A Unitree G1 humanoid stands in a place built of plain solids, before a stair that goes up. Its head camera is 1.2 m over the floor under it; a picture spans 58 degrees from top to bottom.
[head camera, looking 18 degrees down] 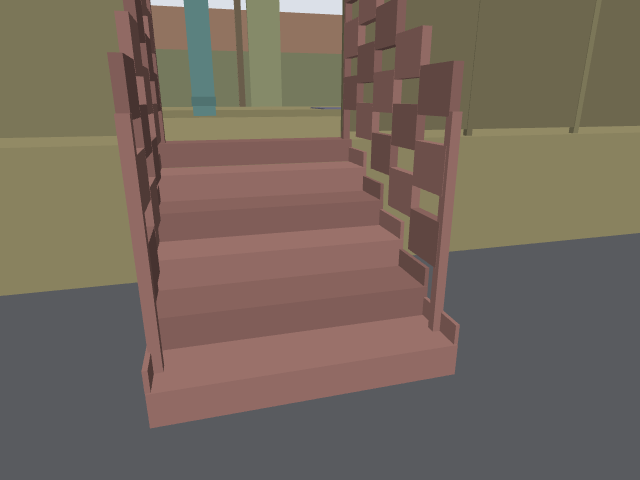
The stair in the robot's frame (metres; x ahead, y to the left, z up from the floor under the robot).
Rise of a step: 0.16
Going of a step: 0.30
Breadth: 1.32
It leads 15 degrees to the left of straight ahead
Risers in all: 6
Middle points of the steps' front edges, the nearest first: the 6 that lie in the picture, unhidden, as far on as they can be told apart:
1.53 0.02 0.16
1.81 0.09 0.31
2.10 0.17 0.47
2.39 0.25 0.62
2.68 0.33 0.78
2.97 0.41 0.93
